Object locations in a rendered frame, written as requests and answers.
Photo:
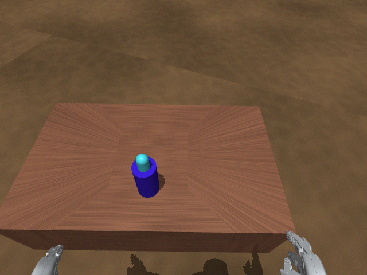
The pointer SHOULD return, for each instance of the bottle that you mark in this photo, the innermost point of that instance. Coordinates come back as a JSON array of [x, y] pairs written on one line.
[[144, 170]]

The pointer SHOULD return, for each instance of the left robot hand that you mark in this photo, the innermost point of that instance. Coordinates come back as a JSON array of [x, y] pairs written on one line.
[[48, 265]]

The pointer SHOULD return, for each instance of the right robot hand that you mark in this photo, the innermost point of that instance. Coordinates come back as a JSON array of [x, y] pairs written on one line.
[[308, 264]]

